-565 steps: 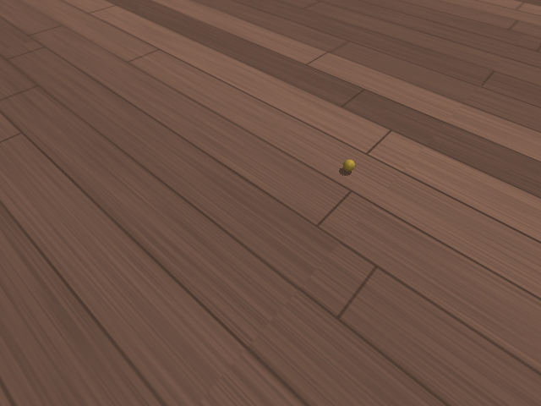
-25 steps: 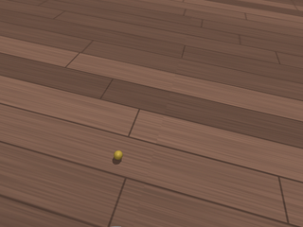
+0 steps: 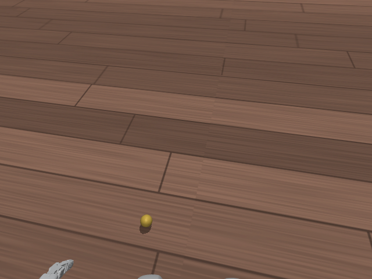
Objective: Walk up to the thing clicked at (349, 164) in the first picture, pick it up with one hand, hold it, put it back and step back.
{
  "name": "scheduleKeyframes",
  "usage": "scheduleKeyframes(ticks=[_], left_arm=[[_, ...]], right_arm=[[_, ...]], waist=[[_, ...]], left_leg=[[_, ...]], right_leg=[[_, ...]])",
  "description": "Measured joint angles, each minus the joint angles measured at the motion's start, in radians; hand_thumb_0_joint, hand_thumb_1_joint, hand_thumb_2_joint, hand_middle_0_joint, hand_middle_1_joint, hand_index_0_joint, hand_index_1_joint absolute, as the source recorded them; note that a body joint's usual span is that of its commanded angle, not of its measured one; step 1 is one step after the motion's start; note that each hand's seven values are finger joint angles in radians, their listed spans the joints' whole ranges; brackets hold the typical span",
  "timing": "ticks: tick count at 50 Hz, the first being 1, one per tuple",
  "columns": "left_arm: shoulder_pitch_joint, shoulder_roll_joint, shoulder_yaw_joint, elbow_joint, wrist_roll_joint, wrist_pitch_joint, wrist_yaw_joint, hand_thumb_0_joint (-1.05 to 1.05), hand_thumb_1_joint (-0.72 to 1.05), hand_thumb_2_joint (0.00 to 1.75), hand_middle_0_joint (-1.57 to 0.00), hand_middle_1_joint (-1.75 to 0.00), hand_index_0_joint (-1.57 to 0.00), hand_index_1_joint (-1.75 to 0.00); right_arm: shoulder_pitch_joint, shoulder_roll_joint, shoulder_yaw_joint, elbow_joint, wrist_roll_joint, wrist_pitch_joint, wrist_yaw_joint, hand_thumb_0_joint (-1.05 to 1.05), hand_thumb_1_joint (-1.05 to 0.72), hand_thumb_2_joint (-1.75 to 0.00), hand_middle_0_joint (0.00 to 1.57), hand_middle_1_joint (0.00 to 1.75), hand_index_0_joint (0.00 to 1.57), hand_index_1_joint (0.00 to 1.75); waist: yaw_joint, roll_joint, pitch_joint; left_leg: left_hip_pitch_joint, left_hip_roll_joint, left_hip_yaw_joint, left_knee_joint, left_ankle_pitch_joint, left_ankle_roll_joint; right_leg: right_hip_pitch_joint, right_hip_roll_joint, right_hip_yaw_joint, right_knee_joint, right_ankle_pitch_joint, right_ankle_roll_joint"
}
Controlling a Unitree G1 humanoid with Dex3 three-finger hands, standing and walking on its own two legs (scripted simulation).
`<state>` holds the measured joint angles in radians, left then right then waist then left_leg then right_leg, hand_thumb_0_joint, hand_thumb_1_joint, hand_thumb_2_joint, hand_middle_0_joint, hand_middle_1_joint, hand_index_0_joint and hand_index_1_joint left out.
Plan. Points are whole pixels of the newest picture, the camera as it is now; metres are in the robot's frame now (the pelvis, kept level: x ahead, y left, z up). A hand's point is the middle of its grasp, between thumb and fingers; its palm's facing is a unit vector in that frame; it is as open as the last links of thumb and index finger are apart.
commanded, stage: walk up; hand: left
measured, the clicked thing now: (146, 220) +0.50 +0.25 -0.73
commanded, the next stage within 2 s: none
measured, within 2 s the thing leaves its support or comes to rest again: neither
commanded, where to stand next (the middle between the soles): +0.14 +0.00 m, yaw +2 degrees
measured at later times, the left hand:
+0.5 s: hand out of the picture +0.12 +0.26 -0.16, palm faces -0.03 -0.93 -0.36, open 7.4 cm
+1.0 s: hand out of the picture +0.13 +0.25 -0.14, palm faces -0.01 -0.95 -0.33, open 7.4 cm
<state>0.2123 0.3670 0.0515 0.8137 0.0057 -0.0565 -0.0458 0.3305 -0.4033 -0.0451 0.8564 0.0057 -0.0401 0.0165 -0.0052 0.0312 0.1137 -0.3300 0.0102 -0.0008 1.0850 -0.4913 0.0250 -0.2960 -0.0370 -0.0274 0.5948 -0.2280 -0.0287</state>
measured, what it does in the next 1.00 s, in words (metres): steps on the spot: left foot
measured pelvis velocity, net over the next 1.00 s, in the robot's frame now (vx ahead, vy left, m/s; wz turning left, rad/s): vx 0.04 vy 0.00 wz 0.01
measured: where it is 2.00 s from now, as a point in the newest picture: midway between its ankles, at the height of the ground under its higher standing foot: outside the picture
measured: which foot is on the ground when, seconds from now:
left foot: up 0.00-0.16, down 0.18-1.00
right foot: down 0.00-1.00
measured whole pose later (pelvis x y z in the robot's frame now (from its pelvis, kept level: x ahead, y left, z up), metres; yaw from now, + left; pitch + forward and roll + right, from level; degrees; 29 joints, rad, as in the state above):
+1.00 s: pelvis +0.04 +0.00 +0.02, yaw +0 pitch -3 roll -1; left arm 0.08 0.36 0.01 1.12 0.00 0.00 -0.02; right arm 0.09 -0.35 0.00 1.16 0.00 -0.01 0.02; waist -0.01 0.00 0.06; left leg -0.20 0.04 0.02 0.36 -0.10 -0.02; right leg -0.09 -0.03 0.00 0.36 -0.21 0.03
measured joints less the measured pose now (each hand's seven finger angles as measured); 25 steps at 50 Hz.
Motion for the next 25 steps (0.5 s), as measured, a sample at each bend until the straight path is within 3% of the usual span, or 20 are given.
scheduleKeyframes(ticks=[2,6,9,11,14,16,18,20,22,25], left_arm=[[0.010,-0.006,-0.010,-0.006,0.004,0.008,0.006,0.00,0.90,0.89,-0.20,-0.30,-0.20,-0.30],[0.016,0.000,-0.022,-0.007,0.017,0.024,0.016,0.01,0.90,0.89,-0.20,-0.30,-0.20,-0.30],[0.007,0.011,-0.028,0.003,0.008,0.046,0.021,0.01,0.90,0.89,-0.20,-0.30,-0.20,-0.30],[-0.011,0.018,-0.026,0.024,-0.002,0.066,0.027,0.01,0.90,0.89,-0.20,-0.30,-0.20,-0.30],[-0.034,0.025,-0.023,0.061,-0.012,0.090,0.037,0.01,0.90,0.89,-0.20,-0.30,-0.20,-0.30],[-0.046,0.030,-0.020,0.080,-0.016,0.094,0.039,0.01,0.90,0.89,-0.20,-0.30,-0.20,-0.30],[-0.055,0.030,-0.018,0.097,-0.018,0.089,0.039,0.01,0.90,0.89,-0.20,-0.30,-0.20,-0.30],[-0.057,0.030,-0.017,0.113,-0.015,0.078,0.039,0.01,0.90,0.89,-0.20,-0.30,-0.20,-0.30],[-0.063,0.021,-0.019,0.138,-0.006,0.067,0.043,0.01,0.90,0.89,-0.20,-0.30,-0.20,-0.30],[-0.058,0.019,-0.032,0.172,-0.002,0.062,0.038,0.01,0.90,0.89,-0.20,-0.30,-0.20,-0.30]], right_arm=[[-0.014,-0.003,-0.001,-0.010,-0.002,-0.005,0.002,0.01,-0.91,-0.90,0.20,0.30,0.20,0.30],[-0.039,0.001,-0.003,-0.008,-0.009,-0.007,-0.001,0.01,-0.91,-0.90,0.20,0.30,0.20,0.30],[-0.050,0.001,-0.003,0.009,-0.013,-0.009,-0.010,0.01,-0.91,-0.90,0.20,0.30,0.20,0.30],[-0.067,0.015,-0.004,0.030,-0.021,-0.006,-0.018,0.00,-0.91,-0.90,0.20,0.30,0.20,0.30],[-0.094,0.032,0.015,0.043,-0.021,-0.004,-0.018,0.01,-0.91,-0.90,0.20,0.30,0.20,0.30],[-0.112,0.040,0.025,0.045,-0.020,-0.007,-0.023,0.01,-0.91,-0.90,0.20,0.30,0.20,0.30],[-0.133,0.040,0.030,0.045,-0.019,-0.007,-0.026,0.01,-0.90,-0.90,0.21,0.30,0.20,0.30],[-0.157,0.035,0.033,0.046,-0.015,0.001,-0.026,0.01,-0.90,-0.90,0.21,0.30,0.20,0.30],[-0.190,0.026,0.032,0.055,-0.004,0.013,-0.027,0.01,-0.90,-0.90,0.21,0.30,0.21,0.30],[-0.224,0.031,0.029,0.080,0.004,0.026,-0.024,0.01,-0.90,-0.90,0.21,0.30,0.20,0.30]], waist=[[0.004,0.003,-0.007],[0.010,-0.004,-0.008],[0.012,-0.019,-0.004],[0.013,-0.052,0.005],[0.006,-0.070,0.012],[0.007,-0.076,0.015],[0.013,-0.072,0.020],[0.020,-0.065,0.020],[0.018,-0.033,0.030],[0.013,-0.034,0.019]], left_leg=[[-0.050,0.014,0.000,-0.033,0.034,-0.008],[-0.073,0.039,0.016,-0.253,0.097,-0.029],[-0.026,0.028,0.028,-0.425,0.242,-0.023],[-0.025,0.010,0.038,-0.413,0.235,-0.020],[-0.032,0.015,0.031,-0.395,0.211,-0.016],[-0.034,0.023,0.027,-0.404,0.214,-0.019],[-0.038,0.032,0.026,-0.408,0.217,-0.025],[-0.047,0.041,0.027,-0.395,0.211,-0.034],[-0.049,0.061,0.011,-0.379,0.204,-0.046],[-0.019,0.048,0.015,-0.431,0.230,-0.053]], right_leg=[[0.017,0.005,0.002,-0.023,-0.001,0.000],[0.019,0.017,-0.002,-0.011,-0.028,0.004],[-0.005,0.015,-0.006,0.078,-0.092,0.021],[-0.023,-0.001,0.006,0.137,-0.129,0.024],[-0.042,0.030,0.050,0.233,-0.266,0.004],[-0.045,0.037,0.060,0.270,-0.295,-0.003],[-0.025,0.029,0.053,0.230,-0.284,-0.004],[0.024,0.017,0.044,0.106,-0.189,-0.004],[0.050,0.033,0.030,0.060,-0.134,0.035],[0.057,0.019,0.031,0.060,-0.143,0.046]])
